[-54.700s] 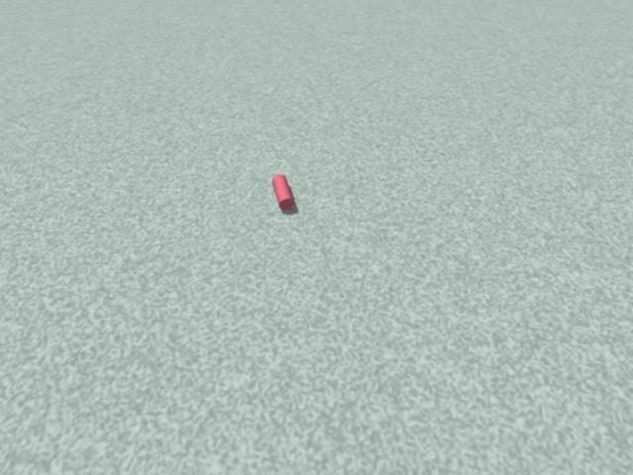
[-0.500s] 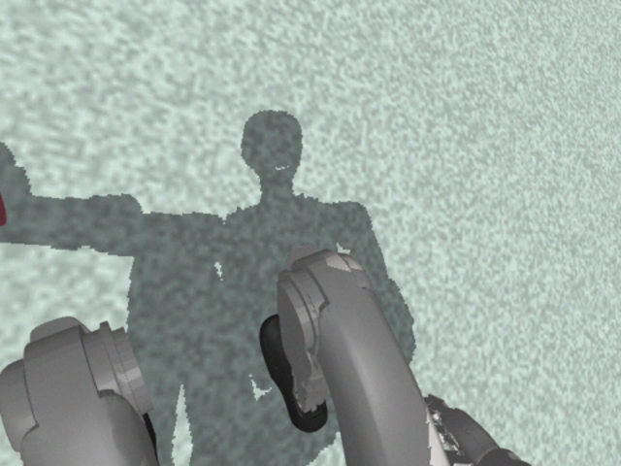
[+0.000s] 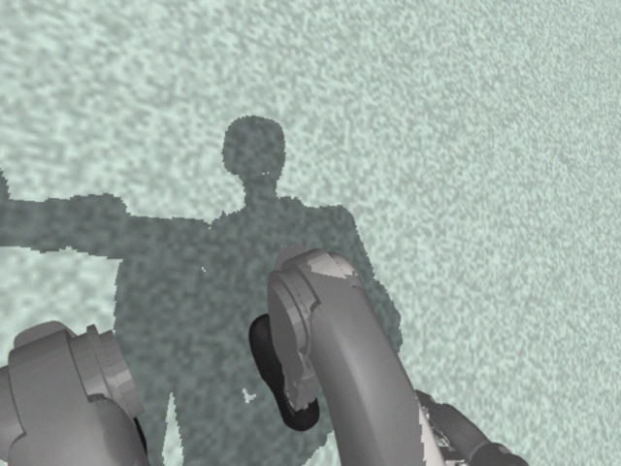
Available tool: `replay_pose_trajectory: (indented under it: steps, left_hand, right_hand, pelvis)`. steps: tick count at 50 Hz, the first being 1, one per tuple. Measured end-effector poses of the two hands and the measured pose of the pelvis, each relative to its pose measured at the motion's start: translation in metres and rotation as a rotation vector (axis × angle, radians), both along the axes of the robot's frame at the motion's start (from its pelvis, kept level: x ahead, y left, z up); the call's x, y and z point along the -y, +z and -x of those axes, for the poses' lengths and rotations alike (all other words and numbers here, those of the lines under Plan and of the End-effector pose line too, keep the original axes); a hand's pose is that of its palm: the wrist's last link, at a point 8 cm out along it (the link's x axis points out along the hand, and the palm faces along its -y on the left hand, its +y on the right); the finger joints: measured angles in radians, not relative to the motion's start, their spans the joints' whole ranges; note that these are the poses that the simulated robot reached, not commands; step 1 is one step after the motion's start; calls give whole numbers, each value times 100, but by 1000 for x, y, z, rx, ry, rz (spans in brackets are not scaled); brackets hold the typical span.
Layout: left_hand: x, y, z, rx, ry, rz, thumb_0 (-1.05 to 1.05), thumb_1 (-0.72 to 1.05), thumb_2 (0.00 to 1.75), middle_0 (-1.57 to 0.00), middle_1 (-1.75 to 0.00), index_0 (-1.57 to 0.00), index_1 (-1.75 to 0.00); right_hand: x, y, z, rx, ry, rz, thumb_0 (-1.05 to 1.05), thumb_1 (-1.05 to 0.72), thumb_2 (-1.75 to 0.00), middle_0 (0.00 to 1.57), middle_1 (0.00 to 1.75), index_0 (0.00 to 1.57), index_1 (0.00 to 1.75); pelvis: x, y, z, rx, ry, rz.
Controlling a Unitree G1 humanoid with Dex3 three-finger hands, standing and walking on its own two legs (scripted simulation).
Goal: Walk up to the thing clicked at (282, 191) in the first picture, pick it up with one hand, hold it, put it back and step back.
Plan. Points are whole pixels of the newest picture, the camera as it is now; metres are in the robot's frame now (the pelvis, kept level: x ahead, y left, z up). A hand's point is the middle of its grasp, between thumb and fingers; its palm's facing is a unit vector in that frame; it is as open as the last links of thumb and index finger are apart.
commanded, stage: open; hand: left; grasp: from above
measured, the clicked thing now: out of the picture +0.46 +0.36 -0.27
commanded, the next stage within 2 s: withdraw in 0.58 s
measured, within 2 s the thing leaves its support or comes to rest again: rests again in 0.04 s
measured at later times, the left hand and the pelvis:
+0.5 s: hand out of the picture +0.45 +0.35 -0.22, palm faces -0.45 -0.10 -0.89, open 13.7 cm; pelvis +0.00 +0.00 +0.00, yaw +0 degrees
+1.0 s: hand out of the picture +0.48 +0.37 -0.17, palm faces -0.26 -0.07 -0.96, open 14.0 cm; pelvis +0.00 +0.00 +0.01, yaw +0 degrees
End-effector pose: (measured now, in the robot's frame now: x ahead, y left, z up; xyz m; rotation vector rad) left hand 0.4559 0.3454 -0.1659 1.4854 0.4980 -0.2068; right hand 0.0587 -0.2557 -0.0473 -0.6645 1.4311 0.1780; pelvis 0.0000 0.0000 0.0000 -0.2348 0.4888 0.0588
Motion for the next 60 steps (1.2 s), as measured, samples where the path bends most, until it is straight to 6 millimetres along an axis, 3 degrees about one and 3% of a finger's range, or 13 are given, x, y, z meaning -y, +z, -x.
replay_pose_trajectory:
  steps: [24,42,47,52,60]
  left_hand:
    - [-4,0,4,-27,-2,15,0,-43,94,-16,-94,-16,-93]
    - [-4,6,-5,31,11,0,0,-50,98,-8,-102,-10,-101]
    - [-14,30,-12,115,65,-30,0,-50,98,-9,-103,-10,-101]
    - [-30,77,-17,183,146,-87,0,-51,98,-9,-102,-10,-101]
    - [-42,148,-11,30,207,-118,0,-52,99,-8,-102,-9,-101]
  right_hand:
    - [4,7,-2,-14,22,18,0,-90,-90,21,30,21,30]
    - [-5,4,-2,1,19,-8,0,-90,-90,21,30,21,30]
    - [-5,3,-2,2,-3,-31,0,-90,-90,21,30,21,30]
    - [-2,-1,-10,31,-48,-69,0,-90,-90,21,30,21,30]
    - [0,1,-31,87,-132,-126,0,-91,-90,21,30,21,30]
  pelvis:
    - [1,4,1,4,-2,6]
    - [0,4,1,-4,-2,8]
    - [1,6,-2,-28,2,2]
    - [2,13,-6,-74,10,-9]
    - [2,41,-2,-104,41,-42]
